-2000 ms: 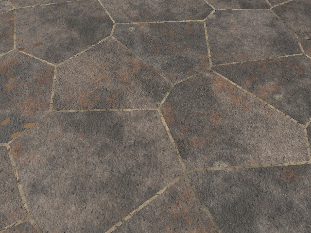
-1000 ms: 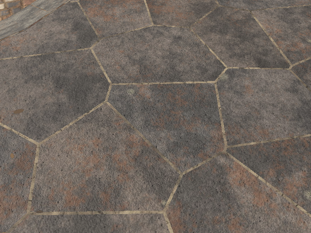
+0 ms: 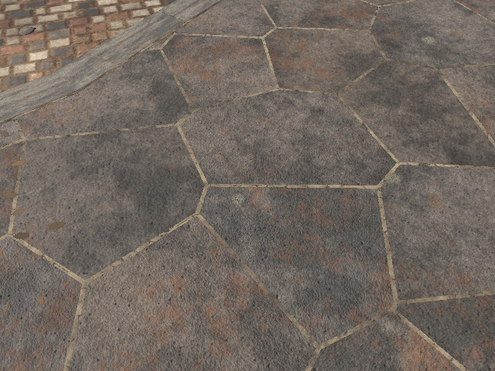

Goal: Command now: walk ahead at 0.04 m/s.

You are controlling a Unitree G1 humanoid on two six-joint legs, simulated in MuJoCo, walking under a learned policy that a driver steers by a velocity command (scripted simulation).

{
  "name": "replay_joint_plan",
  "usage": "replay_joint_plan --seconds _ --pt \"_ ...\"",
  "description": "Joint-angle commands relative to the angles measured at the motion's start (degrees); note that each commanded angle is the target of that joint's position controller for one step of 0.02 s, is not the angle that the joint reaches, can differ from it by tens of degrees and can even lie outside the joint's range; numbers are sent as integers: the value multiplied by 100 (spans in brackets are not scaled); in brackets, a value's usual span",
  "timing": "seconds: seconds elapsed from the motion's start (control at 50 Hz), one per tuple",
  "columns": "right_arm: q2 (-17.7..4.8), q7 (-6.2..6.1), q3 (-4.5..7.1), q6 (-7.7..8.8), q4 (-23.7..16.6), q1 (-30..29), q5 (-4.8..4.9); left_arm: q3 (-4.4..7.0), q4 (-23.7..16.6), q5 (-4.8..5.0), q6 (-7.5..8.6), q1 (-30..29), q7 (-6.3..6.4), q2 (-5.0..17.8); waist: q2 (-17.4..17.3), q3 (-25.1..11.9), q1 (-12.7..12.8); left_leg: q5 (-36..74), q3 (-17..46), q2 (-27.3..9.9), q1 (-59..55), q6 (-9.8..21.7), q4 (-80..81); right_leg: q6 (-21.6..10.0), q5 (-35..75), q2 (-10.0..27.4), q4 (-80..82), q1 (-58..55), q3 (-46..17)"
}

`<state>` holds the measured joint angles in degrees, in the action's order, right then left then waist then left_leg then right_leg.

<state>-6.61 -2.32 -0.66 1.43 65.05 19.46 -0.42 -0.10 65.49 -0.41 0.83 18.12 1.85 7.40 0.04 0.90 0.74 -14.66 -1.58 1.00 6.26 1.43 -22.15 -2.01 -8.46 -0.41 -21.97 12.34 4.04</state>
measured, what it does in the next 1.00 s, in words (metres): walks ahead, turning left: left foot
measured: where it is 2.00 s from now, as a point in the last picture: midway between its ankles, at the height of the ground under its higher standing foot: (236, 243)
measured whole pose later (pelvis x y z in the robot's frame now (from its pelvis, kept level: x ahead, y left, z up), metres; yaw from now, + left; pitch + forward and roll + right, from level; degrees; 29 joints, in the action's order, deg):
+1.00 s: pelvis +0.41 +0.02 -0.01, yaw +17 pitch +0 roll +1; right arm -13.2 0.1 4.0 3.9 57.5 17.2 -0.5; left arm 2.6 50.9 -2.1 4.1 10.2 -0.6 11.3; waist 0.9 3.1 -0.2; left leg -10.2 -3.4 9.3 9.3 9.6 -19.6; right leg -1.1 -15.1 7.1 -65.2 32.3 -1.4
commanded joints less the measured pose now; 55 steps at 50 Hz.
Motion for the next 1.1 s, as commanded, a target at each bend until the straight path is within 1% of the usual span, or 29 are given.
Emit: replay_joint_plan --seconds 0.02,0.08,0.14,0.16,0.2,0.26,0.3,0.32,0.34,0.36,0.38,0.42,0.46,0.52,0.6,0.66,0.7,0.74,0.78,0.8,0.82,0.84,0.86,0.88,0.9,0.94,0.96,1.0,1.1 --pt "-379 -14 48 13 13 556 -7 49 -2 -3 14 425 16 375 -55 288 -20 15 600 -602 587 188 591 -54 -176 546 339 -284 -676" --pt "-656 9 180 -55 -49 637 -34 131 -97 -36 -41 363 -23 486 -324 610 -76 -2219 848 -551 867 481 673 -197 -2076 158 -177 296 -402" --pt "-901 24 315 -57 -4 1094 -24 100 -416 -137 20 -117 -133 211 -866 1198 -337 -3347 2130 -1480 542 1022 1484 -163 -1690 -97 -1386 1516 103" --pt "-952 23 356 -32 -3 1093 -38 111 -542 -190 74 -281 -166 236 -902 1279 -367 -3115 2410 -1775 466 1185 1618 -188 -1395 93 -1767 1734 49" --pt "-990 44 399 51 -44 1023 -95 183 -731 -160 191 -400 -229 419 -729 1149 -303 -2428 2411 -1896 114 1284 1585 -240 -1536 279 -2073 2056 -127" --pt "-976 73 429 162 -132 700 -48 239 -816 -59 336 -232 -288 396 -600 972 -38 -1442 1674 -1532 277 1060 1202 -255 -1212 185 -1238 1191 44" --pt "-953 95 433 201 -234 383 -14 311 -456 -15 373 814 -269 363 -330 702 441 -843 1007 -1043 1343 823 391 -246 -782 -182 -436 -805 252" --pt "-760 130 371 268 -341 225 -37 423 -270 -65 412 1557 -203 658 360 447 768 -375 415 -609 2042 612 -869 -343 -1226 406 109 -1858 -635" --pt "-270 200 247 325 -628 219 9 607 -163 -79 401 2323 -142 1408 1987 59 912 -1187 -429 183 3248 301 -2868 -861 -2733 1916 1232 -2673 -3120" --pt "-760 233 363 295 -729 -66 -167 558 -90 -87 314 2240 -120 1194 1305 336 741 -1585 26 28 3604 415 -4030 -1093 -3135 2337 1490 -2086 -3895" --pt "-703 293 371 285 -794 -272 -179 479 -340 -119 310 1491 -119 990 504 726 383 -1033 339 -299 3698 509 -4401 -988 -3061 2208 1464 -1508 -3310" --pt "-492 378 352 301 -714 -130 -93 404 -576 -90 397 775 -121 817 151 780 23 -170 483 -508 3338 486 -4204 -697 -1816 1794 1628 -985 -2138" --pt "-511 409 385 210 -657 7 -136 312 -527 -67 486 808 -80 613 231 602 -83 209 346 -480 3196 399 -4124 -489 -490 1496 1574 -1083 -1246" --pt "-495 419 407 107 -846 -418 -106 257 -373 -60 549 1198 -43 609 330 544 -69 559 133 -411 3598 346 -4063 -374 1363 1379 1368 -1381 -430" --pt "-387 463 319 99 -1346 -1527 -79 190 -396 -70 581 1153 -9 580 422 781 16 1179 -327 -287 3433 306 -2711 -307 2320 1165 1368 -1054 325" --pt "-400 500 274 85 -1617 -2024 -78 200 -330 -44 598 1291 47 753 475 822 66 1283 -790 -99 2804 438 -1659 -295 3225 1255 1231 -1120 650" --pt "-574 479 332 81 -1607 -1781 -98 240 -322 -21 605 1268 100 927 539 560 -120 1113 -989 166 2258 665 -1467 -238 4861 1344 636 -1441 854" --pt "-796 435 442 89 -1402 -968 -120 311 -380 -38 555 1100 156 1109 709 72 -524 673 -1035 445 1453 966 -1495 -230 6032 1455 -570 -1631 980" --pt "-1142 391 639 113 -1012 318 -189 390 -564 -57 495 791 75 1267 643 -566 -1152 435 -640 500 -96 1342 -822 -288 4904 1426 -2828 -1025 971" --pt "-1594 333 795 98 -996 600 -217 366 -774 -78 490 699 -8 1023 -142 -934 -1210 -329 917 -659 -1075 1711 -532 -217 1593 963 -4850 180 999" --pt "-2024 358 868 40 -1184 228 -183 323 -1228 17 507 845 -124 620 -1158 -1302 -609 -364 4377 -2063 -2212 2704 305 -11 -2311 -288 -6674 2404 166" --pt "-1884 325 839 -4 -1160 141 -50 363 -1427 -30 579 136 -174 956 -347 -878 -739 -911 4230 -1978 -1896 2563 850 -97 -1678 69 -6627 3145 -678" --pt "-1593 286 757 18 -1177 -148 -23 365 -1576 0 652 -155 -198 1030 -51 -267 -548 -582 3580 -1884 -1213 2271 999 -118 -1116 337 -6117 3213 -683" --pt "-1333 275 691 64 -1189 -356 -34 378 -1527 -10 669 -102 -171 1015 457 64 -244 311 3013 -1635 -511 1979 1068 -78 -861 533 -5553 2836 -650" --pt "-1148 241 620 138 -1206 -509 -32 358 -1428 -95 573 82 -159 890 592 75 -1 1038 2401 -1381 -56 1760 1061 -16 -798 675 -5162 2364 -652" --pt "-961 211 514 314 -1114 -391 4 312 -1257 -214 319 473 -223 652 347 -27 202 1909 1641 -1078 387 1537 1156 97 -816 783 -4643 1735 -566" --pt "-1027 214 512 381 -1017 -201 18 319 -1247 -219 240 450 -258 648 228 19 204 2297 1372 -988 443 1448 1205 131 -749 797 -4469 1718 -470" --pt "-1196 225 532 429 -900 118 22 344 -1390 -173 149 2 -304 734 -29 195 84 2685 963 -864 342 1129 1323 141 -271 863 -4098 2064 -354" --pt "-1131 238 460 446 -827 614 -18 340 -1698 -45 114 -1072 -373 784 -294 374 -323 3079 345 -742 -382 485 1455 -14 797 678 -3077 2786 -266"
